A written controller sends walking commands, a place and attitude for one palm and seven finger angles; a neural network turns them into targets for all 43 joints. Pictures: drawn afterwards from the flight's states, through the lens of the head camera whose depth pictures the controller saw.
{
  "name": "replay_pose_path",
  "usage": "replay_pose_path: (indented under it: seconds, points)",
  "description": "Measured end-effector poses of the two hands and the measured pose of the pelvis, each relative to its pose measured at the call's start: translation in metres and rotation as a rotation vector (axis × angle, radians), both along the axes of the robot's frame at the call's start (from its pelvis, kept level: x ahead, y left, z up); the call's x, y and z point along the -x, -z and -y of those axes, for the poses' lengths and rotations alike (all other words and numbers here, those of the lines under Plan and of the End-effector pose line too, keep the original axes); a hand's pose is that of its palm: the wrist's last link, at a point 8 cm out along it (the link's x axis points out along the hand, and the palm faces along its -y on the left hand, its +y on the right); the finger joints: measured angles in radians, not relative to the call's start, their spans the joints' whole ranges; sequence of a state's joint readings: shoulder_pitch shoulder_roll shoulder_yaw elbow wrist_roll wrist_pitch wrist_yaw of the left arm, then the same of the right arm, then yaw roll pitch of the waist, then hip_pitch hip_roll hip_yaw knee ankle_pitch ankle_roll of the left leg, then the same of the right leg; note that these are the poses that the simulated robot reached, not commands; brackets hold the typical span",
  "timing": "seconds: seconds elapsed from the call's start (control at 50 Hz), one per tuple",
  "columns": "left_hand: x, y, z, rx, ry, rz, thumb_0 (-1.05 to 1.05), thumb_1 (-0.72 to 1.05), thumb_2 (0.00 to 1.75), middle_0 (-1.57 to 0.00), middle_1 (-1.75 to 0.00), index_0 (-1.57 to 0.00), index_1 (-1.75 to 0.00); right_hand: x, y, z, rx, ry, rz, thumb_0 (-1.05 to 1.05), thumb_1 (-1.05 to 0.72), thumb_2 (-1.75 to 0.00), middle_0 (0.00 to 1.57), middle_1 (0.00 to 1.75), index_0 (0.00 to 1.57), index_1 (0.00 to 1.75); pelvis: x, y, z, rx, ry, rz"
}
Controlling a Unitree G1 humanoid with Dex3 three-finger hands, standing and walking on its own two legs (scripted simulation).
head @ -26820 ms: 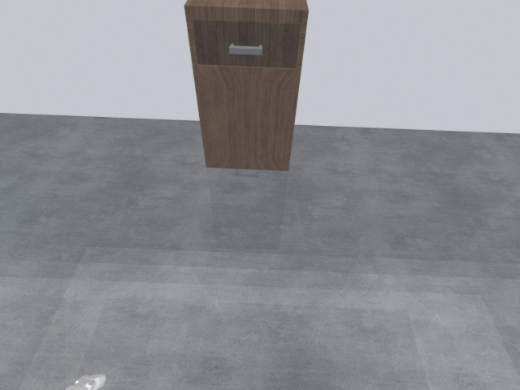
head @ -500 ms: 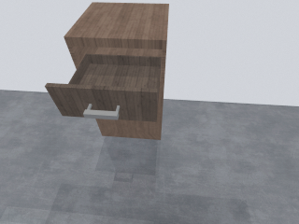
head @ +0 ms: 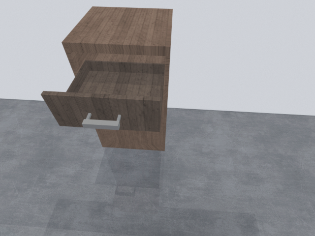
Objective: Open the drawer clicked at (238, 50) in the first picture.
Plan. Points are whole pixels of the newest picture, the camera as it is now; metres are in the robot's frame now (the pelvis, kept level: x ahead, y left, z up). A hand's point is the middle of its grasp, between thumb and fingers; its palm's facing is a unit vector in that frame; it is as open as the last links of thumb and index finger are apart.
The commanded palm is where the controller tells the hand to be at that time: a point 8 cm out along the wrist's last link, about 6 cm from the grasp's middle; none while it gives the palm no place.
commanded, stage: look to check the result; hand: left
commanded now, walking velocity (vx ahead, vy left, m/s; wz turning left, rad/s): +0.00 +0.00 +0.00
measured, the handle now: (102, 120) +0.52 +0.24 -0.07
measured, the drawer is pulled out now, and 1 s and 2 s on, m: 0.29 0.29 0.29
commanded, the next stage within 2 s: stand and wait in 0.60 s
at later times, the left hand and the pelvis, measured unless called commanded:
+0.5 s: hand out of the picture +0.00 +0.16 -0.17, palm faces +0.05 -0.98 -0.19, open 7.4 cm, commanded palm none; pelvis +0.01 +0.00 +0.00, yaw +0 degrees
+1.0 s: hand out of the picture +0.01 +0.16 -0.17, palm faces +0.05 -0.98 -0.20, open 7.4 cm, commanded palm none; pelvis +0.02 -0.01 +0.00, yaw +0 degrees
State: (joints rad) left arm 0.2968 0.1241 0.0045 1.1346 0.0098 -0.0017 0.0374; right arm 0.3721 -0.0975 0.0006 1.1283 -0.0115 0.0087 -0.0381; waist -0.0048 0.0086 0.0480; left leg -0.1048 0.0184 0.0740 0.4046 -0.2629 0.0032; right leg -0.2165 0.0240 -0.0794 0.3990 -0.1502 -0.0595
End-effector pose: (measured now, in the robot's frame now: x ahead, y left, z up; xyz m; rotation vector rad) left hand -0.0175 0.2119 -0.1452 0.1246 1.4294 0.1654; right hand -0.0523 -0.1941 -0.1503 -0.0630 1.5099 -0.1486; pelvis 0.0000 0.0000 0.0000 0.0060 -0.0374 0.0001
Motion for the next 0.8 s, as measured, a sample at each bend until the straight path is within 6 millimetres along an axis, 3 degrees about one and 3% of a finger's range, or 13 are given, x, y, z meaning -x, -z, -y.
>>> replay_pose_path:
  seconds: [0.26, 0.52, 0.8]
  points:
    - [0.003, -0.001, 0.003, -0.001, -0.014, -0.026, 0.01, 0.90, 0.89, -0.20, -0.30, -0.20, -0.30, -0.010, 0.001, 0.001, -0.002, -0.007, 0.000, 0.00, -0.91, -0.90, 0.19, 0.30, 0.19, 0.30, -0.006, 0.000, 0.002, 0.001, -0.003, -0.003]
    - [-0.008, -0.002, 0.007, -0.001, -0.013, -0.007, 0.01, 0.90, 0.89, -0.20, -0.30, -0.20, -0.30, -0.024, 0.002, 0.004, -0.004, -0.013, 0.020, 0.00, -0.91, -0.90, 0.19, 0.30, 0.19, 0.30, -0.010, -0.001, 0.005, 0.002, -0.006, -0.004]
    - [-0.015, -0.003, 0.007, -0.008, -0.011, -0.008, 0.01, 0.90, 0.89, -0.20, -0.30, -0.20, -0.30, -0.026, 0.001, 0.010, 0.004, -0.012, 0.007, 0.00, -0.91, -0.90, 0.19, 0.30, 0.19, 0.30, -0.015, -0.001, 0.007, 0.002, -0.006, -0.007]
